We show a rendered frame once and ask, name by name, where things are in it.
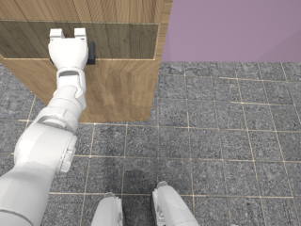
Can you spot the left robot thigh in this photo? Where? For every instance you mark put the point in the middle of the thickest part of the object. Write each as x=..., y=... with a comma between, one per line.
x=108, y=212

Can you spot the left robot hand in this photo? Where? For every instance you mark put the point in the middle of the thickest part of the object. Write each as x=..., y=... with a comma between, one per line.
x=68, y=52

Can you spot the cabinet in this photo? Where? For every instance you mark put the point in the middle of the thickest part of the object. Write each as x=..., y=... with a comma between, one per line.
x=117, y=89

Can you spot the left robot forearm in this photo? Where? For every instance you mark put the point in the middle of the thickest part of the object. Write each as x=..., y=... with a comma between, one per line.
x=66, y=106

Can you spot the drawer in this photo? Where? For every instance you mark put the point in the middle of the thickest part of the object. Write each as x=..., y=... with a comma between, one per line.
x=21, y=38

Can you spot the handle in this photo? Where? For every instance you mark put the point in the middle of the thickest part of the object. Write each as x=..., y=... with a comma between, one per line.
x=91, y=59

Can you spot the robot right shin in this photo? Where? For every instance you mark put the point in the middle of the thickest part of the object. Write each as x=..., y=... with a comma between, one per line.
x=160, y=217

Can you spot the robot left upper arm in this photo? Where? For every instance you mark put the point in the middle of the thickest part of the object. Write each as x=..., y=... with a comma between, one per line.
x=24, y=191

